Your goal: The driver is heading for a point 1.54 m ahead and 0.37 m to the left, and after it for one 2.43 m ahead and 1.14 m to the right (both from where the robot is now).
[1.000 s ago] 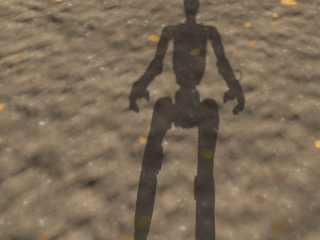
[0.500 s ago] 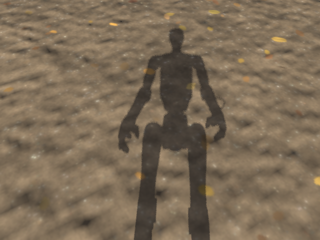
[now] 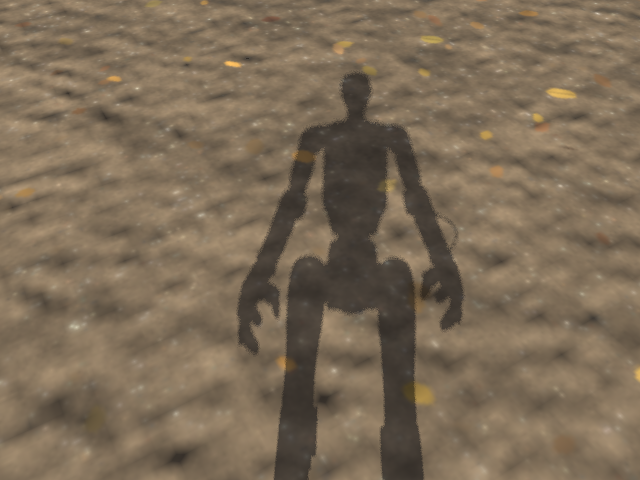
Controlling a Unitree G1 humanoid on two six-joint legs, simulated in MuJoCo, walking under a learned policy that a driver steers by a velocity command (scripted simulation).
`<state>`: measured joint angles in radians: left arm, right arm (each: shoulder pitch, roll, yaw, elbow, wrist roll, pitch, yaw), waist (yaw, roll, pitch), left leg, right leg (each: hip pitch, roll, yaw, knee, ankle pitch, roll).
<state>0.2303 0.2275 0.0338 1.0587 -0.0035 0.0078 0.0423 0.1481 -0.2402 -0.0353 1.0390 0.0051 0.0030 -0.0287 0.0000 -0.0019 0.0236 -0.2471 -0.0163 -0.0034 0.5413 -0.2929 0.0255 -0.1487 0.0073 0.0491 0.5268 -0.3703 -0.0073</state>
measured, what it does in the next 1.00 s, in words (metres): walks ahead: left foot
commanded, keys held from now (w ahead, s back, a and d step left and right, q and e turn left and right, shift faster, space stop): w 1.00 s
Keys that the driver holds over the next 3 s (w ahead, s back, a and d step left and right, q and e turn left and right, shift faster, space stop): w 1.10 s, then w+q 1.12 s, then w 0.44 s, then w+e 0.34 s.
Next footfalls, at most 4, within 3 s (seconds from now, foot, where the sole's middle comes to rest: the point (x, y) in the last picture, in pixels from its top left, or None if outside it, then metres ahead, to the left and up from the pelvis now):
0.54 left None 0.36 0.13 -0.77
1.08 right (388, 420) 0.66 -0.12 -0.77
1.64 left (276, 316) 0.94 0.14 -0.77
2.14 right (304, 218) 1.29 0.08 -0.77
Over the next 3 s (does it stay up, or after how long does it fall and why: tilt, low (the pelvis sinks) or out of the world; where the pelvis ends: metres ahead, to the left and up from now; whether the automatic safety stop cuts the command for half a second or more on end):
stays up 1.41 0.40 0.01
